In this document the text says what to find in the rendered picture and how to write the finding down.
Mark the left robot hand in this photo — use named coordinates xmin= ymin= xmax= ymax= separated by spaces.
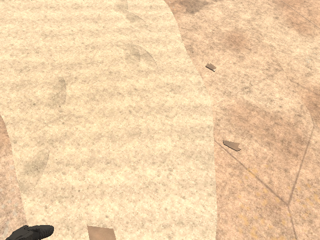
xmin=5 ymin=225 xmax=54 ymax=240

